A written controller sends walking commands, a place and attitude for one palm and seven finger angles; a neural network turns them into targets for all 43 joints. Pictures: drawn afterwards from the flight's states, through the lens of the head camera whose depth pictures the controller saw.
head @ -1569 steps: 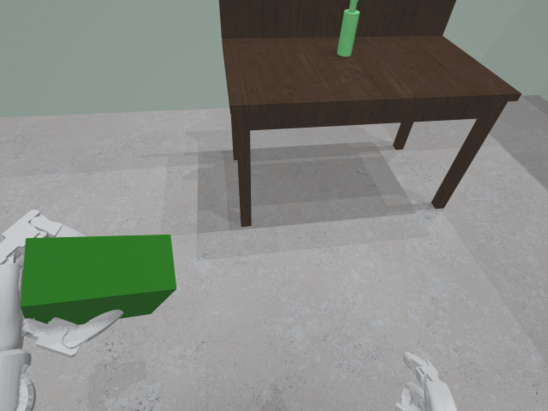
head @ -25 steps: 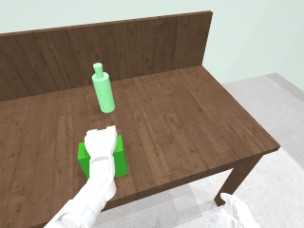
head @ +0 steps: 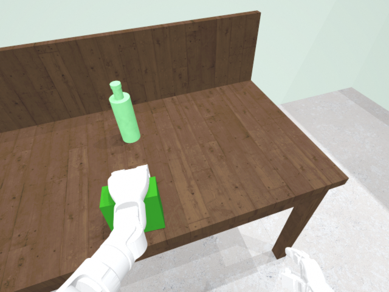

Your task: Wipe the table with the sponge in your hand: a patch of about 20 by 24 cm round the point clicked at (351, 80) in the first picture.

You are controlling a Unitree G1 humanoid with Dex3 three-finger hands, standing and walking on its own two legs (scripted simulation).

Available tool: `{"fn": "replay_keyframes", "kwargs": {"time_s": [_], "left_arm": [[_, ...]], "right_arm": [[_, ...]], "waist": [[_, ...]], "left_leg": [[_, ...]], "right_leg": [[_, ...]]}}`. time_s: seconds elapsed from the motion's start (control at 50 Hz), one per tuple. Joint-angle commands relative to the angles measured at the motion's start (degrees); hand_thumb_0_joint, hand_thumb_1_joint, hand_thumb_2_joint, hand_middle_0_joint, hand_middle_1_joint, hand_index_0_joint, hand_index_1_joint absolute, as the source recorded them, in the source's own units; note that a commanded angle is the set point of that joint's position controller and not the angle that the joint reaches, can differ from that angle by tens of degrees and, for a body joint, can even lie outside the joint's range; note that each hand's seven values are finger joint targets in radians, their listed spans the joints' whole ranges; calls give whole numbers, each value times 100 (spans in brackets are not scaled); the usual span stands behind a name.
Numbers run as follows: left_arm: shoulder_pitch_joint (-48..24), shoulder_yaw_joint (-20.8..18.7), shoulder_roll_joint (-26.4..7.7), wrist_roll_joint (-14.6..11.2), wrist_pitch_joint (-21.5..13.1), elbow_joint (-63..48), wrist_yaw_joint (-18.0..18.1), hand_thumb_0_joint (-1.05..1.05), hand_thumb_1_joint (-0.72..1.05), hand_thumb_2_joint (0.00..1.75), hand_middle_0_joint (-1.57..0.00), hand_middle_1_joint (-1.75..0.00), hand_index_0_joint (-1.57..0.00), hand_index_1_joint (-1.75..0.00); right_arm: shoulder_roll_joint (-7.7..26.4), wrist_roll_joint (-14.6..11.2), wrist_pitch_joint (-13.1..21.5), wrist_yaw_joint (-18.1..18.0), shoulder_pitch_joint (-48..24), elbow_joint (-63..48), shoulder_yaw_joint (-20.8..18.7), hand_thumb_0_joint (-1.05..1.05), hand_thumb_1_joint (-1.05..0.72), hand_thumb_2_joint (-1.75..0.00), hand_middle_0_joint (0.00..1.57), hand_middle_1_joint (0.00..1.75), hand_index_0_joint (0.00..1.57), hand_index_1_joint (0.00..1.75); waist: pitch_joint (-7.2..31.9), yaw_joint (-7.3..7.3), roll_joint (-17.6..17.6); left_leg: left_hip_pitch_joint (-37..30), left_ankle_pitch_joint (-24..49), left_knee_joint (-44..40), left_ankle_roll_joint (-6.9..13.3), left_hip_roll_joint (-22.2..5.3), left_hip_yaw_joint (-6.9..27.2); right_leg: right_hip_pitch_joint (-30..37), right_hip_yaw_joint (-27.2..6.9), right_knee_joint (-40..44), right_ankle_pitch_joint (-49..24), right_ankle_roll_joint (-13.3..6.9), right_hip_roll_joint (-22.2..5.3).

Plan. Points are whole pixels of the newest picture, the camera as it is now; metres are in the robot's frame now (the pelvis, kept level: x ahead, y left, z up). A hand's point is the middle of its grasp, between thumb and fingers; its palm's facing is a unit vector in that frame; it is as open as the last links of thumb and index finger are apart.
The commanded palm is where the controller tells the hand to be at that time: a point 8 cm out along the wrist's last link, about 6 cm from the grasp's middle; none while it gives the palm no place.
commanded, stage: slide across to the third lane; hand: left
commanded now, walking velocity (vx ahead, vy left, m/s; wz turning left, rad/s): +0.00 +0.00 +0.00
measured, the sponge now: (136, 213) +0.31 +0.19 -0.06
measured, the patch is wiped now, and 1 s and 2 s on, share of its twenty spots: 0.90 0.90 0.95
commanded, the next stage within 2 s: wipe forward along the third lane in 0.40 s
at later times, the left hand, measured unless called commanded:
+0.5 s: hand (156, 193) +0.34 +0.14 +0.00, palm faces -0.08 -0.05 -1.00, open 10.4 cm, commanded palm +0.31 +0.12 +0.05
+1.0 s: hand (158, 176) +0.39 +0.15 +0.00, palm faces -0.09 -0.01 -1.00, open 10.4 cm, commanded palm +0.36 +0.14 +0.03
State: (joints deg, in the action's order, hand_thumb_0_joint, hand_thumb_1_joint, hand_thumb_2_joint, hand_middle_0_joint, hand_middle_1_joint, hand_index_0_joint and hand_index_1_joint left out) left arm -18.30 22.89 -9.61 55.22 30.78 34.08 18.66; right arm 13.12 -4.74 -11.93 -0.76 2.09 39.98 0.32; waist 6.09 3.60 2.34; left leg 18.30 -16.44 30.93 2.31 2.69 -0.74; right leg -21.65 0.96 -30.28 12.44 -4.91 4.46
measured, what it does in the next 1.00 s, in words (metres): stands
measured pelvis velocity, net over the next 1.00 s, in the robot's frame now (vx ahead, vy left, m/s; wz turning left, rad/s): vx -0.01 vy -0.02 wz -0.02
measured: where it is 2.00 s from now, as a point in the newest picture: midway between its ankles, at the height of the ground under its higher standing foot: outside the picture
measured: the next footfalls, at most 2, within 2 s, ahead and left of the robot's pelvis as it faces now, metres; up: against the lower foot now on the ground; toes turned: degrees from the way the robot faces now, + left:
none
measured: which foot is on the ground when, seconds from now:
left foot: down 0.00-1.00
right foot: down 0.00-1.00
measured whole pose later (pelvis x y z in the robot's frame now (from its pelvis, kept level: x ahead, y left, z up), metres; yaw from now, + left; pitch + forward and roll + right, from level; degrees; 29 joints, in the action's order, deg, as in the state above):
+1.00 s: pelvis -0.01 -0.02 +0.00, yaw -1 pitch +10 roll +1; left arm -38.8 15.7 -6.7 53.7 28.9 59.7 24.7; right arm 13.0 -3.9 -9.6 -2.0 4.9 44.3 -0.2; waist 7.7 -1.0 1.4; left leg 26.5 -15.4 31.9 0.7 1.1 -1.6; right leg -30.0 0.4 -30.6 10.4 -6.2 6.0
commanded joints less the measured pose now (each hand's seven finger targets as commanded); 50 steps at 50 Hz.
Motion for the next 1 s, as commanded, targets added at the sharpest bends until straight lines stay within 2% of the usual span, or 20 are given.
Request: {"fn": "replay_keyframes", "kwargs": {"time_s": [0.0, 0.08, 0.14, 0.2, 0.28, 0.3, 0.34, 0.44, 0.46, 0.5, 0.58, 0.6, 0.66, 0.7, 0.76, 0.8, 0.88, 0.9, 0.94, 0.98], "left_arm": [[-1606, -210, -58, -59, -257, -877, 52, 0, 10, 130, -120, -160, -120, -160], [-1621, -1, 153, 6, -239, -740, 108, 0, 10, 130, -120, -160, -120, -160], [-1830, -213, -15, -30, -204, -605, 188, 0, 10, 130, -120, -160, -120, -160], [-1861, -218, 41, -57, -170, -583, 217, 0, 10, 130, -120, -160, -120, -160], [-1990, -35, 225, -26, -126, -386, 274, 0, 10, 130, -120, -160, -120, -160], [-1991, -173, 119, -52, -128, -421, 278, 0, 10, 130, -120, -160, -120, -160], [-2173, 130, 416, -68, -117, -291, 289, 0, 10, 130, -120, -160, -120, -160], [-2582, -29, 315, -144, -149, 9, 385, 0, 10, 130, -120, -160, -120, -160], [-2595, 153, 541, -174, -150, 80, 389, 0, 10, 130, -120, -160, -120, -160], [-2560, -344, 83, -192, -151, 199, 438, 0, 10, 130, -120, -160, -120, -160], [-2824, -360, 69, -89, -69, 649, 543, 0, 10, 130, -120, -160, -120, -160], [-2797, -757, -307, -80, -55, 741, 574, 0, 10, 130, -120, -160, -120, -160], [-3041, -475, -62, 25, -15, 895, 585, 0, 10, 130, -120, -160, -120, -160], [-3199, -687, -282, 82, 16, 1143, 576, 0, 10, 130, -120, -160, -120, -160], [-3591, -506, -67, 37, -16, 1453, 594, 0, 10, 130, -120, -160, -120, -160], [-3622, -973, -530, -14, -47, 1756, 640, 0, 10, 130, -120, -160, -120, -160], [-3641, -718, -126, -49, -139, 2025, 703, 0, 10, 130, -120, -160, -120, -160], [-3603, -912, -264, -62, -152, 2080, 722, 0, 10, 130, -120, -160, -120, -160], [-3631, -800, -144, -47, -172, 2175, 738, 0, 10, 130, -120, -160, -120, -160], [-3739, -897, -272, -84, -181, 2243, 762, 0, 10, 130, -120, -160, -120, -160]], "right_arm": [[605, -9, 324, -51, -1171, -948, -168, 0, -90, -90, 20, 30, 20, 30], [572, -4, 349, -11, -1202, -929, -162, 0, -90, -90, 20, 30, 20, 30], [570, -14, 376, -22, -1181, -869, -174, 0, -90, -90, 20, 30, 20, 30], [559, -11, 382, -3, -1230, -855, -182, 0, -90, -90, 20, 30, 20, 30], [538, -7, 382, 2, -1221, -822, -187, 0, -90, -90, 20, 30, 20, 30], [552, -12, 379, 15, -1232, -816, -193, 0, -90, -90, 20, 30, 20, 30], [521, -12, 376, 30, -1210, -823, -188, 0, -90, -90, 20, 30, 20, 30], [511, -8, 391, 3, -1168, -724, -196, 0, -90, -90, 20, 30, 20, 30], [484, -10, 399, 9, -1176, -735, -192, 0, -90, -90, 20, 30, 20, 30], [529, 5, 385, -12, -1170, -680, -196, 0, -90, -90, 20, 30, 20, 30], [502, 39, 363, -71, -1110, -616, -153, 0, -90, -90, 20, 30, 20, 30], [540, 51, 355, -90, -1105, -581, -158, 0, -90, -90, 20, 30, 20, 30], [500, 52, 343, -110, -1030, -589, -143, 0, -90, -90, 20, 30, 20, 30], [541, 45, 327, -137, -979, -543, -141, 0, -90, -90, 20, 30, 20, 30], [519, 49, 374, -171, -821, -496, -142, 0, -90, -90, 20, 30, 20, 30], [596, 62, 399, -204, -736, -421, -135, 0, -90, -90, 20, 30, 20, 30], [568, 82, 461, -193, -541, -390, -173, 0, -90, -90, 20, 30, 20, 30], [602, 75, 471, -163, -497, -381, -192, 0, -90, -90, 20, 30, 20, 30], [608, 89, 476, -140, -395, -381, -207, 0, -90, -90, 20, 30, 20, 30], [637, 89, 498, -128, -334, -350, -219, 0, -90, -90, 20, 30, 20, 30]], "waist": [[1261, -127, -798], [1051, -150, -759], [1059, -144, -776], [1213, -97, -708], [1207, -180, -754], [1269, -130, -705], [1216, -224, -759], [1286, -283, -832], [1278, -295, -837], [1377, -200, -902], [1223, -299, -951], [1235, -228, -892], [1315, -332, -695], [1247, -350, -741], [1319, -481, -670], [1411, -452, -834], [1708, -528, -840], [1826, -474, -850], [1837, -528, -913], [1770, -570, -957]], "left_leg": [[-1, 651, -433, 14, -26, 303], [-4, 647, -487, 0, -29, 269], [31, 529, -504, 3, -22, 225], [25, 613, -503, -10, -17, 198], [40, 622, -469, -11, -14, 152], [48, 643, -483, -21, -13, 179], [22, 603, -453, -5, -24, 147], [95, 519, -415, -8, -25, 125], [127, 494, -407, -8, -27, 110], [201, 470, -445, -28, -30, 139], [434, 352, -425, -50, -28, 75], [511, 338, -421, -59, -27, 85], [513, 386, -394, -63, -34, 44], [645, 236, -413, -64, -31, 83], [680, 146, -336, -53, -57, 36], [879, 69, -310, -59, -65, 69], [950, 257, -187, -56, -90, 13], [982, 326, -180, -55, -96, 34], [1029, 409, -125, -46, -98, 12], [1133, 369, -99, -40, -102, 1]], "right_leg": [[1124, -859, 609, -872, 7, -319], [1052, -830, 661, -883, 23, -339], [1096, -873, 741, -697, 45, -351], [1199, -923, 737, -889, 36, -355], [1188, -925, 741, -966, 70, -389], [1211, -965, 736, -982, 43, -365], [1117, -863, 737, -923, 73, -379], [1095, -874, 762, -827, 117, -401], [1077, -863, 759, -804, 136, -425], [1155, -967, 785, -767, 116, -398], [1106, -1023, 776, -747, 173, -471], [1131, -1154, 815, -734, 147, -465], [1066, -1032, 717, -855, 158, -488], [925, -1091, 776, -513, 153, -463], [770, -993, 746, -328, 189, -482], [769, -1040, 725, -177, 202, -469], [849, -963, 543, -751, 232, -490], [900, -961, 491, -910, 212, -470], [897, -914, 427, -1170, 232, -465], [891, -965, 442, -1227, 253, -482]]}}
